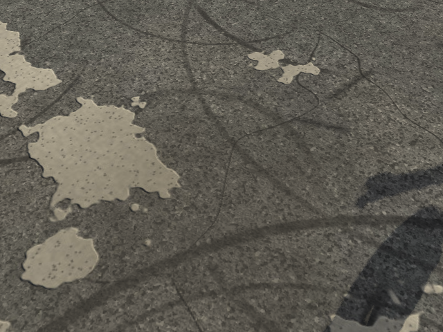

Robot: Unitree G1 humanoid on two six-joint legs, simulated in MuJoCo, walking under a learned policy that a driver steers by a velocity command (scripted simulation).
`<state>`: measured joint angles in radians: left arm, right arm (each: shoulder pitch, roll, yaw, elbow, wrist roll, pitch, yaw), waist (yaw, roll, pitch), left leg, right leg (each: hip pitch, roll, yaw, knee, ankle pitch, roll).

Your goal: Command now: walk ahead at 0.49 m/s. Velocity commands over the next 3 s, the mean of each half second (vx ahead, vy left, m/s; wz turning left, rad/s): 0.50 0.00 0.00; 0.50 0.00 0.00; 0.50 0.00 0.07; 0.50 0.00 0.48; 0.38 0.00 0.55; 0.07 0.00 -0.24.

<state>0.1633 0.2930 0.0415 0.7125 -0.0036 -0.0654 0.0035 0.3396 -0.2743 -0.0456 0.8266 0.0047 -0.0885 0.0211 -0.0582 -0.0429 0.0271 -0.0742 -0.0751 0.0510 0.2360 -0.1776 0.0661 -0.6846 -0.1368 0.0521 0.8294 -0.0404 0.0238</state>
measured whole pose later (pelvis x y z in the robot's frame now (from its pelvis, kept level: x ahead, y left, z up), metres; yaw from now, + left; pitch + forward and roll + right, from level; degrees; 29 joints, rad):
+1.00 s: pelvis +0.57 +0.01 +0.00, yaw +1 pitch +1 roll +1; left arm 0.18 0.30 0.05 0.80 0.00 -0.06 0.00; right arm 0.33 -0.26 -0.04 0.85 0.00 -0.09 0.02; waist -0.05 -0.04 0.02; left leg -0.13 -0.07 0.05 0.27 -0.16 0.08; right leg -0.64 -0.12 0.04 0.95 -0.16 0.01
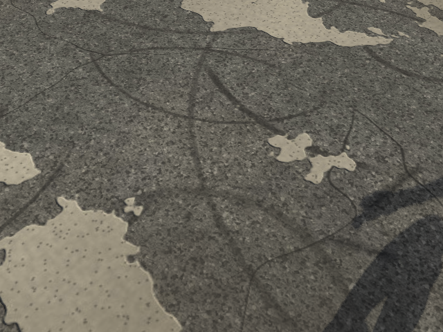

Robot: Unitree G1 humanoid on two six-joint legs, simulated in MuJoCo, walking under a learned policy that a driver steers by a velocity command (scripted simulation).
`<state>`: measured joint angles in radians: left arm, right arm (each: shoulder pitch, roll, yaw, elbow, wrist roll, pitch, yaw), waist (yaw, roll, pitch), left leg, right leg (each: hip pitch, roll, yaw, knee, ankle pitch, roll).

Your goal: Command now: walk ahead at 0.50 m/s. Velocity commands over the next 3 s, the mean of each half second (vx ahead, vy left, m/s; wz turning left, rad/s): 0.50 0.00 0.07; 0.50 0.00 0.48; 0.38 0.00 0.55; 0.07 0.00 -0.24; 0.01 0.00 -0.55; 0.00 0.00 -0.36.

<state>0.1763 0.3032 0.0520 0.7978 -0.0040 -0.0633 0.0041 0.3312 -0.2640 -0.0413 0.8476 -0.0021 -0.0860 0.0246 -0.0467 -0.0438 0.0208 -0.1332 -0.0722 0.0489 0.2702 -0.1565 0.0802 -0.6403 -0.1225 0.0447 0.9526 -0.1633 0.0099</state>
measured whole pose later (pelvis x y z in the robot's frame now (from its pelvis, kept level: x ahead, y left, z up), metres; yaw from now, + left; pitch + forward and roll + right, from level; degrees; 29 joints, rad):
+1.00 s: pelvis +0.55 +0.03 -0.01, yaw +19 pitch +1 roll +0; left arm 0.15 0.30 0.06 0.81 0.00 -0.11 0.00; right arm 0.26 -0.28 -0.07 0.74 0.01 -0.05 0.03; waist -0.02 -0.02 0.06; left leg -0.29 -0.10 -0.01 0.43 -0.16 0.11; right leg -0.49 -0.08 0.05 1.13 -0.35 0.00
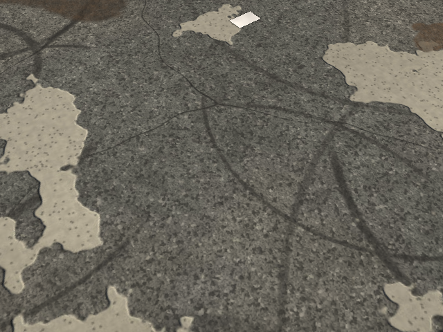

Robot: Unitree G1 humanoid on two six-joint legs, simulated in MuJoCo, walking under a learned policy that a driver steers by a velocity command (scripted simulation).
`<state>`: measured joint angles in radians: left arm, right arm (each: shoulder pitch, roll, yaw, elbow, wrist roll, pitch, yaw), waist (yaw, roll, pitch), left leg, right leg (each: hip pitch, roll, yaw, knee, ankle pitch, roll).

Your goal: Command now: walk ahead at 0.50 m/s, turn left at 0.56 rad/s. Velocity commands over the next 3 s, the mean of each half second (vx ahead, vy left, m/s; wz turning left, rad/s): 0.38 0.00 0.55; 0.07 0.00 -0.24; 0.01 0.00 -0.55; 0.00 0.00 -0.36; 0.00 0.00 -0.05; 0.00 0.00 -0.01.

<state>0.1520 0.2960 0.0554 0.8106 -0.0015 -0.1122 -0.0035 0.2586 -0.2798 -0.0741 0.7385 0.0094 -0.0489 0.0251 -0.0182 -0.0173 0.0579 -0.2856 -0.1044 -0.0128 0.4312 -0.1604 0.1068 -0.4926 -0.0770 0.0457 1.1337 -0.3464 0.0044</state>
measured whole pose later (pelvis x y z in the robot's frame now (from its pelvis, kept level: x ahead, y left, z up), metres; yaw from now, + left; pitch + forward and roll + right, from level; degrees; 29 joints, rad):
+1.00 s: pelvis +0.31 -0.05 -0.01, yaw +4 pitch +1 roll +1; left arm 0.20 0.31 0.07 0.77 0.02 0.01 -0.03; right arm 0.11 -0.29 -0.08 0.68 0.00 0.04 -0.06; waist 0.02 0.03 0.04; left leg -0.42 0.03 -0.02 0.96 -0.53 -0.06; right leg -0.33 0.04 -0.03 0.63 -0.31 -0.08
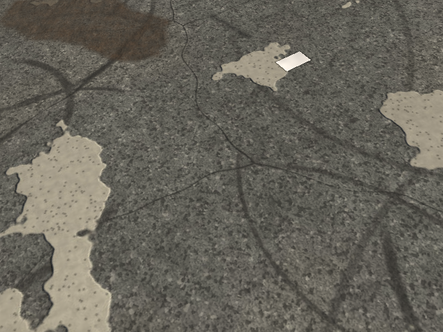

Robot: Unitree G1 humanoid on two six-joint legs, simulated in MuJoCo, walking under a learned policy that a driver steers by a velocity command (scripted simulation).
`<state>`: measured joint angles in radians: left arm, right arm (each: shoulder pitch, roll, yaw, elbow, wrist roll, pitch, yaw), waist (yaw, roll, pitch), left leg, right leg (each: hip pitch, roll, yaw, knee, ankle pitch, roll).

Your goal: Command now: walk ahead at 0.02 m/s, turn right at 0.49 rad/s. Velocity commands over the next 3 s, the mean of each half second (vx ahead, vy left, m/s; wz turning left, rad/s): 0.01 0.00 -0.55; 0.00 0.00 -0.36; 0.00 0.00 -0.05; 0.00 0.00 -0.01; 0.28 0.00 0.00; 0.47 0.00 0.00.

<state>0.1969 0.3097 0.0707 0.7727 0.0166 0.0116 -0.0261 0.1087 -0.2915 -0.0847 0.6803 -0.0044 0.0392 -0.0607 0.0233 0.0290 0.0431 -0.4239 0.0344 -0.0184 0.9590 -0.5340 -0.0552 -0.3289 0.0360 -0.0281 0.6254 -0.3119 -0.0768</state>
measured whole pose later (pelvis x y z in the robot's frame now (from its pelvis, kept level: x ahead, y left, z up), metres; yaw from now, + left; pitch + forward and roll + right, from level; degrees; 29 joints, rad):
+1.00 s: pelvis -0.02 +0.00 +0.01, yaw -28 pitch +0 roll +1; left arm 0.15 0.23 0.03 0.68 0.01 0.01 0.00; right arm 0.18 -0.32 -0.07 0.78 0.00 0.03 -0.03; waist -0.01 0.05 0.04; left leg -0.39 0.06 -0.02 0.92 -0.45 -0.09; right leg -0.23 0.03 0.02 0.45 -0.23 -0.04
